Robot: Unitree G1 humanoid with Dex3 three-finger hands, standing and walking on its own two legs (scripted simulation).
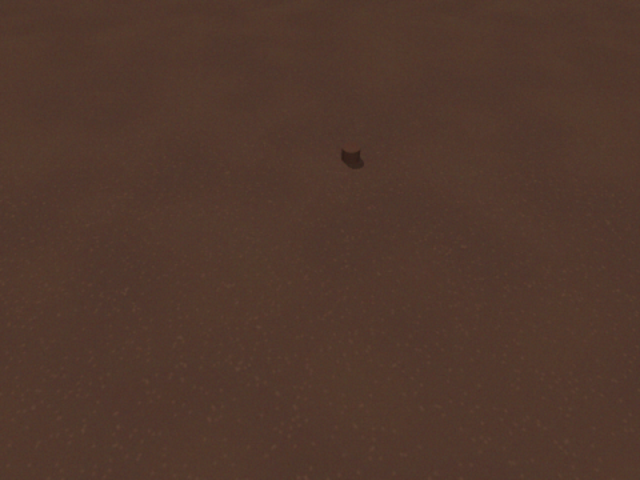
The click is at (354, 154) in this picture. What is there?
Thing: low tin
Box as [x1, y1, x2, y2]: [341, 142, 359, 163]
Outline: 344,143 342,145 342,160 347,163 356,162 359,158 359,145 354,142
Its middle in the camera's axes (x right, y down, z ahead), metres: +0.17 -0.43 +2.04
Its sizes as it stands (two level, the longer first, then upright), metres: 0.097 0.097 0.071
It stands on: the floor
